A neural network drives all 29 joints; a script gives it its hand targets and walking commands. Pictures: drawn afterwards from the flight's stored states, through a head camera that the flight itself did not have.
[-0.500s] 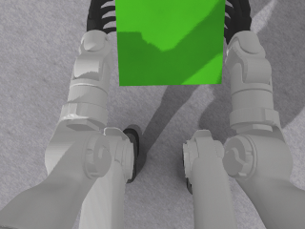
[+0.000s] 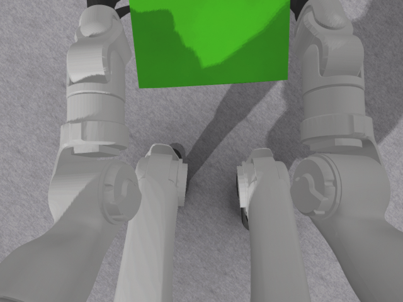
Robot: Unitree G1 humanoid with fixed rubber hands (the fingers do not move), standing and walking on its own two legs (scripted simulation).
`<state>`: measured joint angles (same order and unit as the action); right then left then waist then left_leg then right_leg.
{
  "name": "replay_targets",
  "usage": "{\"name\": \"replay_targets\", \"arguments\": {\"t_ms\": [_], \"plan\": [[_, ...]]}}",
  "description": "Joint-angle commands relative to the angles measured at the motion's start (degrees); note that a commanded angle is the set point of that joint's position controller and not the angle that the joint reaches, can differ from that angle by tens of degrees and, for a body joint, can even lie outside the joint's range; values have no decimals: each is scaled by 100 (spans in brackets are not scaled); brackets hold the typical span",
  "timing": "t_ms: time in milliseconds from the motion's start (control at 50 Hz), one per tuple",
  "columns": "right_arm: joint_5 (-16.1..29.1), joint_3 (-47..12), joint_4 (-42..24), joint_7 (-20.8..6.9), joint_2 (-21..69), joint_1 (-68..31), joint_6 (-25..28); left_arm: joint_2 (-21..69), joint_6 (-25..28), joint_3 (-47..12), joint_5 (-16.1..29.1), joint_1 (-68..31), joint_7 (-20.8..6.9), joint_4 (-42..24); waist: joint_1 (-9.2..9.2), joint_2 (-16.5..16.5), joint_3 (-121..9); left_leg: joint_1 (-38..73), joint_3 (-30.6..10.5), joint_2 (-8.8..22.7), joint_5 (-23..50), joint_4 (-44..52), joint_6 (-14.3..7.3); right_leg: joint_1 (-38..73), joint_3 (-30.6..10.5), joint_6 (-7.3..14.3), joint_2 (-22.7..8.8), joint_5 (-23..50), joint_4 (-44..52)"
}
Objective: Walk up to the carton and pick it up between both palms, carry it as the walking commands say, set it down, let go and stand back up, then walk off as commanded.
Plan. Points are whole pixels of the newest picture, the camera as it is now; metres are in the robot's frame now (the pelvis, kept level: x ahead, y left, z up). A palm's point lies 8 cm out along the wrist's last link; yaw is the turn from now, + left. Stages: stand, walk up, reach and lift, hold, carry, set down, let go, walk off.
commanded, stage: reach and lift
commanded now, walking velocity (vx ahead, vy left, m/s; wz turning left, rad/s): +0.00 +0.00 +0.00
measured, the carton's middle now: (203, 22) +0.56 +0.03 -0.16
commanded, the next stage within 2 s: none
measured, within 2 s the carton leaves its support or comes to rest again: neither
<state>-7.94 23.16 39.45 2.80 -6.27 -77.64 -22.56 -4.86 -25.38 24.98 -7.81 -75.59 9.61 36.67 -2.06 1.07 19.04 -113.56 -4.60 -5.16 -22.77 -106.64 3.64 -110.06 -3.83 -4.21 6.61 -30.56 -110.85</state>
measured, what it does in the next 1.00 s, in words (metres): rises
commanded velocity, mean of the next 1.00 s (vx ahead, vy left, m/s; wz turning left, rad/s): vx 0.00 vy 0.00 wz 0.00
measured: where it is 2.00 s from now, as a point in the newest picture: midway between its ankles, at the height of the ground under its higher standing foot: (209, 201)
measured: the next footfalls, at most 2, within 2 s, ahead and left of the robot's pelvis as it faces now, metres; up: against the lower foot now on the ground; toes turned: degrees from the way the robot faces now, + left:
none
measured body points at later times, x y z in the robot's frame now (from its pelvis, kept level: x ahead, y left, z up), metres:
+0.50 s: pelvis +0.06 +0.01 +0.07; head +0.32 +0.02 +0.44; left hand +0.52 +0.18 -0.02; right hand +0.54 -0.11 -0.01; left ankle +0.17 +0.13 -0.42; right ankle +0.13 -0.13 -0.42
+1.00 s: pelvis +0.06 +0.01 +0.12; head +0.27 +0.02 +0.52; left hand +0.53 +0.16 +0.08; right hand +0.54 -0.13 +0.09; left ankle +0.17 +0.13 -0.42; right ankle +0.13 -0.13 -0.42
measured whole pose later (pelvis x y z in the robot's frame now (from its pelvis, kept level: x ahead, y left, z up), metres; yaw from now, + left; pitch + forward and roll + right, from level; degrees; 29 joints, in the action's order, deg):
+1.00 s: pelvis +0.06 +0.01 +0.12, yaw +0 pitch +40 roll -2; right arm -14.8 27.1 39.2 0.6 3.6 -52.4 -18.1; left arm 5.5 -21.2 27.4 -13.8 -49.9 7.6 35.0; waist 0.5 -0.2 -13.8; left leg -99.4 -5.1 -4.3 -23.3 -83.1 2.0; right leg -95.4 -4.8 -3.3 5.1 -29.7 -85.3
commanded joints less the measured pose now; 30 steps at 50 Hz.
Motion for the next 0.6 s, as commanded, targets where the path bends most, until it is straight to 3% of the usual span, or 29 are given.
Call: {"name": "replay_targets", "arguments": {"t_ms": [0, 20, 40, 60, 80, 100, 120, 140, 160, 180, 200, 220, 240, 260, 280, 300, 320, 340, 360, 380, 420, 440, 480, 500, 520, 540, 560, 580], "plan": [[627, -2497, 629, -1459, 6663, -3055, -34, 5710, 330, -2795, 760, -4046, -2163, 190, 10, -401, -9414, 3324, 1190, -252, -114, 1057, -321, 2272, 898, 184, 287, 300, 1605], [647, -2516, 513, -1422, 6719, -3283, 26, 5604, 409, -2688, 699, -4058, -2169, 209, -148, -383, -9304, 3084, 1176, -254, -180, 1077, -359, 2339, 832, 145, 273, 289, 1633], [458, -2270, 898, -1445, 6844, -2764, 30, 5793, 463, -2609, 632, -3980, -2169, 219, 1, -444, -8703, 3011, 1109, -264, 10, 1176, -348, 1910, 827, 166, 310, 445, 1718], [568, -2238, 851, -1463, 6911, -2575, 71, 5850, 495, -2643, 592, -3772, -2141, 73, -135, -210, -8844, 3218, 1200, -246, 259, 1216, -331, 2142, 770, 159, 312, 680, 1836], [434, -2160, 779, -1447, 6842, -2463, 142, 6035, 465, -2424, 441, -3058, -2128, 638, -146, -303, -8537, 3291, 1116, -275, 511, 1354, -317, 1984, 881, 127, 387, 834, 1851], [379, -1921, 915, -1473, 6850, -2128, 170, 6113, 469, -2344, 289, -2895, -2113, 651, -216, -2, -8055, 3347, 1128, -283, 674, 1456, -331, 1656, 840, 178, 398, 915, 1918], [170, -1733, 1464, -1496, 6781, -1733, 105, 5877, 481, -1955, 65, -2565, -2114, 961, -284, -166, -7496, 3069, 1158, -286, 669, 1559, -333, 1453, 862, 157, 399, 866, 2103], [219, -1728, 1343, -1492, 6843, -1801, 154, 5743, 477, -1776, -149, -2301, -2089, 1128, -491, -61, -7456, 2973, 1179, -269, 581, 1629, -370, 1583, 788, 133, 385, 870, 2153], [143, -1659, 1612, -1512, 6904, -1508, 122, 5650, 541, -1666, -215, -2280, -2056, 903, -534, -105, -7204, 3015, 1159, -273, 497, 1748, -386, 1496, 699, 171, 349, 736, 2259], [-31, -1531, 1650, -1521, 6796, -1362, 124, 5572, 476, -1381, -507, -1649, -2101, 1508, -581, -63, -6793, 2833, 1154, -310, 586, 1897, -383, 1386, 708, 151, 369, 803, 2415], [75, -1703, 1575, -1534, 6971, -1291, 150, 5567, 588, -1544, -430, -1733, -2049, 1083, -570, -316, -7470, 3186, 1068, -306, 811, 1859, -390, 1590, 731, 90, 379, 978, 2365], [-65, -1627, 1644, -1501, 6766, -918, 167, 5820, 629, -1754, -230, -1780, -2079, 869, -178, -412, -7594, 3193, 1026, -335, 968, 1851, -307, 1718, 797, 157, 392, 1139, 2432], [83, -1847, 1031, -1515, 6800, -1366, 309, 6060, 701, -2071, -42, -1774, -2115, 640, -155, -276, -8114, 3571, 945, -352, 1331, 1910, -283, 1849, 795, 149, 364, 1471, 2398], [-10, -1835, 1443, -1477, 6922, -733, 265, 6299, 765, -2254, 227, -1940, -2121, 298, 221, -406, -8243, 3829, 898, -393, 1671, 1914, -210, 1957, 851, 199, 434, 1741, 2478], [-4, -1836, 1315, -1434, 6870, -570, 322, 6171, 816, -2316, 304, -1928, -2103, 139, 226, -412, -8592, 4004, 846, -361, 1800, 1908, -230, 2210, 894, 183, 439, 1901, 2439], [-79, -1752, 777, -1371, 6380, -984, 508, 6413, 782, -2373, 341, -1608, -2194, 582, 258, -41, -8492, 3802, 872, -372, 1890, 1813, -144, 2009, 799, 262, 430, 1967, 2431], [-209, -1750, 925, -1326, 6518, -597, 500, 6537, 875, -2625, 548, -1911, -2198, 71, 641, -361, -8573, 3804, 814, -409, 2000, 1872, -112, 2150, 919, 250, 427, 2174, 2495], [-33, -2106, 558, -1301, 6691, -618, 574, 6492, 930, -2859, 663, -1784, -2147, -135, 510, -325, -9058, 3945, 779, -405, 2261, 1858, -104, 2389, 844, 252, 455, 2451, 2468], [114, -2303, 141, -1293, 6566, -1083, 687, 6569, 897, -3158, 707, -1810, -2175, -101, 481, -210, -9196, 4066, 707, -434, 2269, 1868, -84, 2285, 866, 232, 458, 2431, 2383], [266, -2623, -72, -1271, 6669, -852, 722, 6525, 973, -3608, 929, -2015, -2086, -647, 481, -137, -9632, 4369, 694, -442, 2553, 1843, -14, 2547, 890, 228, 508, 2673, 2319], [584, -3054, -479, -1255, 6578, -1250, 741, 6491, 938, -3877, 1135, -2097, -1990, -706, 359, 137, -9903, 4707, 676, -411, 2601, 1838, 34, 2570, 756, 243, 473, 2565, 2353], [735, -3230, -665, -1252, 6636, -1242, 751, 6709, 867, -4135, 1225, -1866, -1937, -696, 319, 562, -10088, 5387, 611, -401, 2847, 1963, 80, 2544, 762, 278, 518, 2501, 2327], [820, -3236, -631, -1315, 6384, -1694, 662, 6313, 766, -4071, 1071, -2131, -1799, -677, 198, 454, -9726, 5311, 606, -350, 1765, 2125, 45, 2502, 758, 244, 478, 1677, 2411], [692, -3001, -15, -1369, 6462, -1247, 576, 6270, 743, -4029, 940, -2098, -1716, -689, 179, 604, -9092, 5287, 547, -366, 1518, 2238, 64, 2004, 833, 303, 490, 1359, 2372], [715, -3016, 24, -1433, 6608, -1010, 478, 6290, 649, -3826, 730, -1712, -1690, -416, 0, 703, -8878, 5536, 634, -358, 1429, 2342, 15, 1981, 779, 310, 487, 1223, 2495], [696, -2949, 147, -1486, 6433, -1274, 401, 6420, 589, -3822, 809, -2198, -1655, -424, 97, 704, -8974, 5628, 587, -332, 664, 2438, 28, 1959, 818, 328, 461, 692, 2576], [760, -3094, 127, -1513, 6641, -1240, 312, 6218, 483, -3536, 441, -1543, -1594, -74, -269, 761, -8723, 5537, 754, -302, 773, 2495, -12, 2121, 747, 280, 466, 779, 2656], [551, -2736, 571, -1581, 6528, -1142, 168, 6274, 375, -3066, 197, -1406, -1592, 342, -208, 512, -8213, 5237, 678, -271, -57, 2724, -89, 2205, 720, 300, 406, 164, 2812]]}}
